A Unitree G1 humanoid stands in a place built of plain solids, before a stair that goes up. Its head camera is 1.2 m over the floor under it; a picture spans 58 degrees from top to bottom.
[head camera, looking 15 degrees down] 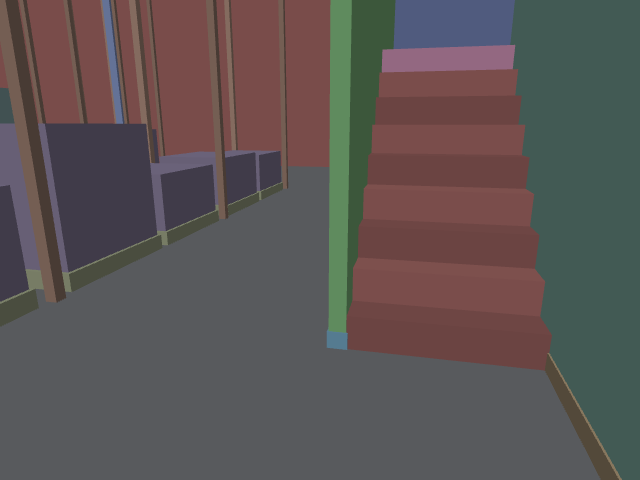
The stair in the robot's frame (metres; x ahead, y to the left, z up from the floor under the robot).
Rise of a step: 0.20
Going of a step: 0.22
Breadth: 1.02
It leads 12 degrees to the right of straight ahead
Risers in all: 9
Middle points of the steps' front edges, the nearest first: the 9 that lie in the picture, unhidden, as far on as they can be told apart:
2.04 -0.64 0.20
2.25 -0.69 0.40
2.47 -0.73 0.60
2.68 -0.78 0.80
2.89 -0.83 1.00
3.10 -0.87 1.20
3.31 -0.92 1.39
3.53 -0.97 1.59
3.74 -1.01 1.79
